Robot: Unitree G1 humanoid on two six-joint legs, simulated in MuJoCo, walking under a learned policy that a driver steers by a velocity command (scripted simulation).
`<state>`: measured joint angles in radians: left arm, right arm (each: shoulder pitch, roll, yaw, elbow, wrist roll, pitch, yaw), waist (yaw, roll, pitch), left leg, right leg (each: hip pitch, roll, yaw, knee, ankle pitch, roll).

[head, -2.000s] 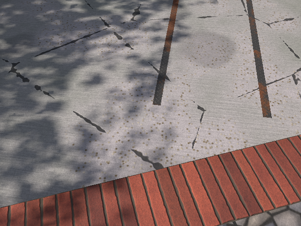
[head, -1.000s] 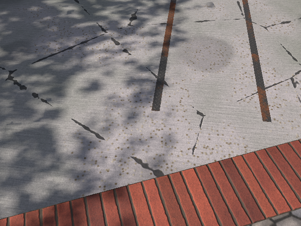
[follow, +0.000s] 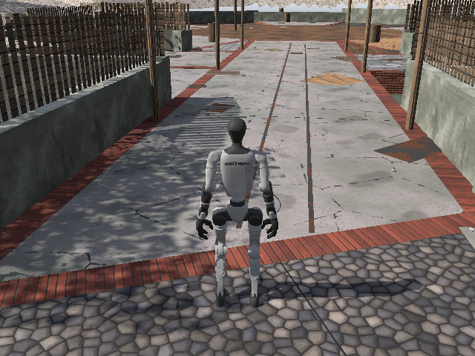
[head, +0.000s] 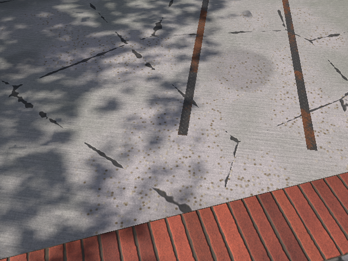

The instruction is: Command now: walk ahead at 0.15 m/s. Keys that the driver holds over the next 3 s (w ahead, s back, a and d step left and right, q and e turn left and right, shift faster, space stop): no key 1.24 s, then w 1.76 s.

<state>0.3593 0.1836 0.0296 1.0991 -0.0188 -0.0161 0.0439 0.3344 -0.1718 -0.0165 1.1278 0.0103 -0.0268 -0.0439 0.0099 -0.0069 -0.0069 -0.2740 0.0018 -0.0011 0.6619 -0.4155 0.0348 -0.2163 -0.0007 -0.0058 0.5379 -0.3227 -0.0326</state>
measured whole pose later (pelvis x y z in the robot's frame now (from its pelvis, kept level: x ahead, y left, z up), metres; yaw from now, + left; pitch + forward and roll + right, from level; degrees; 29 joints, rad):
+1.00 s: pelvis +0.02 +0.02 +0.01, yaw +0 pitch -1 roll +0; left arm 0.26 0.16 0.04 1.15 -0.01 0.00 0.06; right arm 0.28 -0.16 -0.04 1.11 0.00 0.00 -0.04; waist 0.00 0.00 0.05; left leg -0.14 -0.03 0.04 0.45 -0.28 0.04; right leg -0.17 -0.02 0.00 0.46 -0.26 0.02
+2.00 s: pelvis +0.25 -0.05 +0.00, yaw -1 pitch +2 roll +0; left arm 0.52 0.16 0.03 1.09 0.00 -0.09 0.02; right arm 0.00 -0.22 -0.05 0.89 0.03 -0.08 0.03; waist 0.09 0.04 0.01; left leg -0.69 0.08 0.03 0.60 0.08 0.05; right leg 0.13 0.03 -0.06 0.16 -0.33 -0.03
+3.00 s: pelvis +0.81 -0.09 -0.01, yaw -1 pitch +2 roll -1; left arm 0.44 0.20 0.06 1.00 -0.02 -0.12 0.02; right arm 0.04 -0.26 -0.07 0.83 0.00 -0.09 0.06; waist 0.07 0.05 -0.01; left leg -0.64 0.08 -0.05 0.58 0.36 0.10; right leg -0.15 0.03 -0.08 0.55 -0.44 -0.04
